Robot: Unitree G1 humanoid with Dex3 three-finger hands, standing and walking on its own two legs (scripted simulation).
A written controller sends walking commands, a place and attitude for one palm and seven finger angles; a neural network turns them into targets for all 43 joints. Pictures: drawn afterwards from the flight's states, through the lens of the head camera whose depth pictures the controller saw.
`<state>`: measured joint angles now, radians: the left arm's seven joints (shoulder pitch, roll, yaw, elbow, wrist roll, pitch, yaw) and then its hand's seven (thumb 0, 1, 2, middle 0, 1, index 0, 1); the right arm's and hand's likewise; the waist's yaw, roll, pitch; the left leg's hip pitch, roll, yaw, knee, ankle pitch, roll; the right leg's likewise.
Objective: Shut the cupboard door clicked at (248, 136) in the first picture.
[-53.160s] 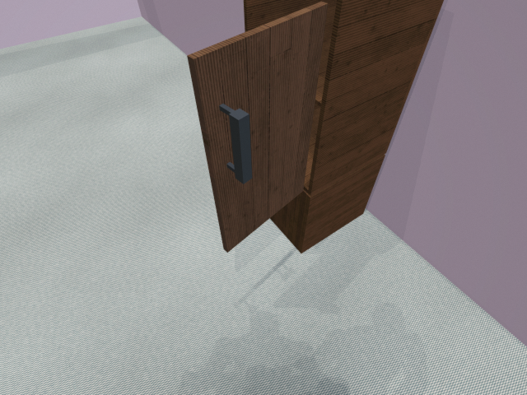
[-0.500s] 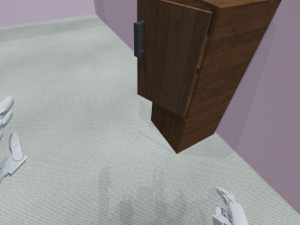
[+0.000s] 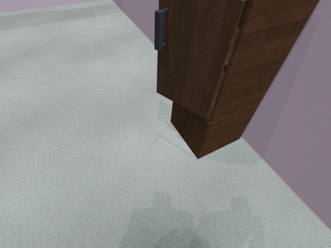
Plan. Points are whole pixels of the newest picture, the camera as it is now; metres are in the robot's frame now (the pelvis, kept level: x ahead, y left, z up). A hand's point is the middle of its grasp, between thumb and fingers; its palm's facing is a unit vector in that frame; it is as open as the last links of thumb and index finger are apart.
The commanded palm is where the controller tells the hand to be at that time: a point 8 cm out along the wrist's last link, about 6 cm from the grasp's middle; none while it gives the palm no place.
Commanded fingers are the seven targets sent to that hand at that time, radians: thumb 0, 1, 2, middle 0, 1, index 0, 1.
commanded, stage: let the arm hang, fingers relaxed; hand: left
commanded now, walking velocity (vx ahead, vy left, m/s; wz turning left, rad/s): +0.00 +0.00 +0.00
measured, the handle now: (161, 29) +0.96 +0.07 +0.06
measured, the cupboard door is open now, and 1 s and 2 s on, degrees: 25 25 25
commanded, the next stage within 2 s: look to check the result in 0.58 s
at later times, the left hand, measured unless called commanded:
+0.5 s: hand out of the picture -0.01 +0.16 -0.18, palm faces +0.01 -0.99 -0.15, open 7.4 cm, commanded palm none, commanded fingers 0.00 0.90 0.90 -0.20 -0.30 -0.20 -0.30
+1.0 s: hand out of the picture -0.02 +0.18 -0.18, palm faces +0.01 -0.98 -0.20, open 7.4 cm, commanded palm none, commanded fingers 0.00 0.90 0.90 -0.20 -0.30 -0.20 -0.30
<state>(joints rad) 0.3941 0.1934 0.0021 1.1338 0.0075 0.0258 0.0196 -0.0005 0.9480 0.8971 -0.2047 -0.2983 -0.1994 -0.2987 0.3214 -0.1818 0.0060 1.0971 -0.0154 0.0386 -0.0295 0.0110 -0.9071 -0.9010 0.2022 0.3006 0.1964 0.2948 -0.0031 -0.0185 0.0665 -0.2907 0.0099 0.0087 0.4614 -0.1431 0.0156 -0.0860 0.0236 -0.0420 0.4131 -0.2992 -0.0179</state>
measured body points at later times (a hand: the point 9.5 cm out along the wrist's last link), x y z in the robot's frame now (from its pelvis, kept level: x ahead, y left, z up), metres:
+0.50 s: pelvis +0.00 +0.00 +0.00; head -0.01 +0.01 +0.45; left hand -0.01 +0.21 -0.16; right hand -0.01 -0.22 -0.16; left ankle +0.07 +0.11 -0.74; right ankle -0.05 -0.11 -0.74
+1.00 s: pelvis +0.01 +0.00 +0.00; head +0.01 +0.00 +0.45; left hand -0.01 +0.23 -0.16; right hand +0.00 -0.23 -0.16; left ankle +0.07 +0.11 -0.74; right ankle -0.05 -0.11 -0.74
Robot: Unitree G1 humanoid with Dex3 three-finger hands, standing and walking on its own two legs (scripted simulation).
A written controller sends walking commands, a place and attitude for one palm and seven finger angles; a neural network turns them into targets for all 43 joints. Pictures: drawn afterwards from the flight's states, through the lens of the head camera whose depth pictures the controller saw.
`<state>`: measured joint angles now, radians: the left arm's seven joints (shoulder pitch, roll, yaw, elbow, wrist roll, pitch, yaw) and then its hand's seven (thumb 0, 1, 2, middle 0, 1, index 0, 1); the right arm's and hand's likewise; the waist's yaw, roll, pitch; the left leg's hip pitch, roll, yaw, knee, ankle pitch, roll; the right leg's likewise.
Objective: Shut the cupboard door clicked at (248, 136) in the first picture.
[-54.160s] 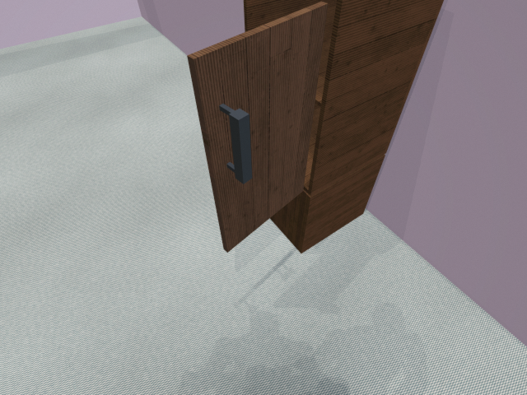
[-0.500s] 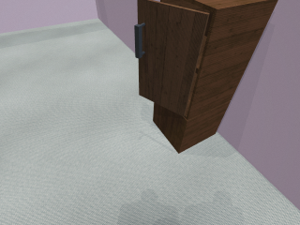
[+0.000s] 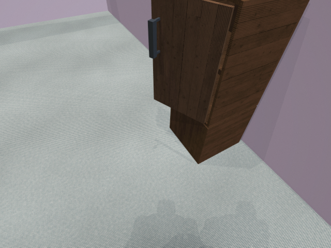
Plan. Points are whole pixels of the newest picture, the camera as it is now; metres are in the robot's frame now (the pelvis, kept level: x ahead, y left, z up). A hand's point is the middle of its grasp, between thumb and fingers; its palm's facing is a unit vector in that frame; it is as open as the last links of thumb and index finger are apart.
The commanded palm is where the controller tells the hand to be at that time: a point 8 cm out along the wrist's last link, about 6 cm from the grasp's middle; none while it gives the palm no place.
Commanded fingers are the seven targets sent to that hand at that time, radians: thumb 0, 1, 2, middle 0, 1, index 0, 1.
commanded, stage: look to check the result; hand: left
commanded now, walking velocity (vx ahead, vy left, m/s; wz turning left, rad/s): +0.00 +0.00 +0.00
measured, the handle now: (155, 38) +0.95 +0.09 +0.06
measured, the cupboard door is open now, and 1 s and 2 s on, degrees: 25 25 25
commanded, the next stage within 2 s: walk to a spot facing it in 0.16 s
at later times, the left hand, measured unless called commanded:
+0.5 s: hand out of the picture +0.01 +0.19 -0.19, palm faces +0.10 -0.97 -0.22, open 7.4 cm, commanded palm none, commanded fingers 0.00 0.90 0.90 -0.20 -0.30 -0.20 -0.30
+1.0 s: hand out of the picture +0.01 +0.21 -0.16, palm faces +0.36 -0.87 -0.32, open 7.4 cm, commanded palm none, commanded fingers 0.00 0.90 0.90 -0.20 -0.30 -0.20 -0.30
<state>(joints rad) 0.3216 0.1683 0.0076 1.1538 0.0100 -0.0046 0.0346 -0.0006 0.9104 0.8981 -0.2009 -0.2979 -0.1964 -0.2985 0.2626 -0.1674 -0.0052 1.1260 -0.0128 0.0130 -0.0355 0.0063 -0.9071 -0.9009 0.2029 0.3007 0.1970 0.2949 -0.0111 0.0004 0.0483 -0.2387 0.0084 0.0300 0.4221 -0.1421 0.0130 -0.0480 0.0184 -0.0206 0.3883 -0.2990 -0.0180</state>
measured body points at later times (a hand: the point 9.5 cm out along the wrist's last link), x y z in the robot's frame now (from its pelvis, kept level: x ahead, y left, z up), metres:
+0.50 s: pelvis +0.00 +0.00 -0.01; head +0.01 +0.00 +0.44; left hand +0.00 +0.24 -0.17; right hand +0.03 -0.24 -0.16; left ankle +0.05 +0.11 -0.74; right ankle -0.05 -0.11 -0.74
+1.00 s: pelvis -0.01 -0.04 -0.01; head +0.03 -0.03 +0.44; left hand -0.01 +0.26 -0.13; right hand +0.14 -0.27 -0.16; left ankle +0.04 +0.11 -0.74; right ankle +0.02 -0.16 -0.75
